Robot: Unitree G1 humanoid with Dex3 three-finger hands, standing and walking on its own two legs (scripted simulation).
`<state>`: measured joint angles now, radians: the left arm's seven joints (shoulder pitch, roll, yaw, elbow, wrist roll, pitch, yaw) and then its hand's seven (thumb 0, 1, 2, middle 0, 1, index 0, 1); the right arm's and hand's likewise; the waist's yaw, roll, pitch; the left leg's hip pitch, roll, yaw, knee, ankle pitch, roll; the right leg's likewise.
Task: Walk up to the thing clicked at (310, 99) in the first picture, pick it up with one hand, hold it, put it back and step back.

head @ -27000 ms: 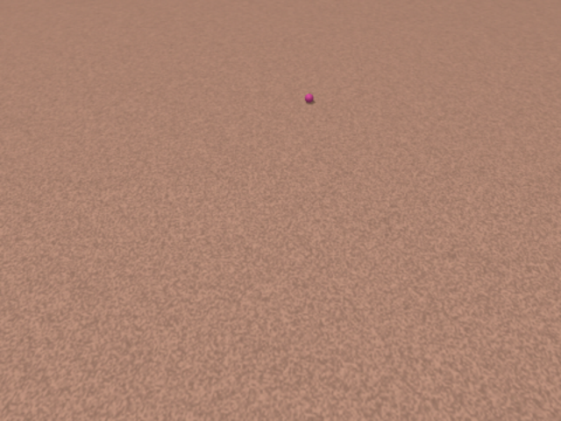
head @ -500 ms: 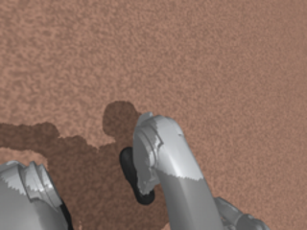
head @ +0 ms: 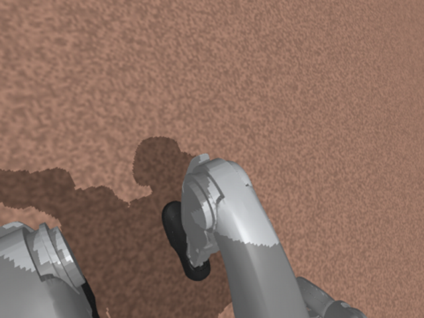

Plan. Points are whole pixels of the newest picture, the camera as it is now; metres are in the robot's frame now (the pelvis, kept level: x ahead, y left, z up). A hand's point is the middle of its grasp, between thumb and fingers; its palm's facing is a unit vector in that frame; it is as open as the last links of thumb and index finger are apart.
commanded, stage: open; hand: left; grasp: from above
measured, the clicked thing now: out of the picture +0.46 +0.33 -0.28
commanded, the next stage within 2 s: withdraw in 0.24 s
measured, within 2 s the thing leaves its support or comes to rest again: neither
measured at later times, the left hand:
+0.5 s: hand out of the picture +0.45 +0.32 -0.25, palm faces -0.40 -0.14 -0.90, open 13.7 cm
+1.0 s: hand out of the picture +0.41 +0.32 -0.09, palm faces -0.48 -0.10 -0.87, open 14.0 cm
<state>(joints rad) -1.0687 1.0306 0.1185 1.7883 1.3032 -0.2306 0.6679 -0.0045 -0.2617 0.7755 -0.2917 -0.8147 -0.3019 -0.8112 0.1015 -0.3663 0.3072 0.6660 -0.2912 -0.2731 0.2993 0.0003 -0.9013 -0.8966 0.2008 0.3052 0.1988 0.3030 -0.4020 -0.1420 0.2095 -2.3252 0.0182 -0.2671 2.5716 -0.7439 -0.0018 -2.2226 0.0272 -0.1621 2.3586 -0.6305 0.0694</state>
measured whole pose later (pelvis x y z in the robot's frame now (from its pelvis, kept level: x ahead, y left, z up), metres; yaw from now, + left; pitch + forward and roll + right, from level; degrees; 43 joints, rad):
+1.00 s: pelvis -0.01 -0.01 +0.05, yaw +8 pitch +32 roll -7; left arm -0.94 0.66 -0.04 1.33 1.14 -0.13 0.23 0.00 -0.52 1.03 -0.09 -1.01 -0.08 -1.02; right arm 0.13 -0.32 0.08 0.66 -0.11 -0.06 0.20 0.00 -0.91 -0.90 0.20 0.30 0.20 0.30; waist -0.21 0.04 -0.06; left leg -2.23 0.01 -0.13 2.33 -0.67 -0.01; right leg -2.18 -0.02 -0.06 2.23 -0.62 0.03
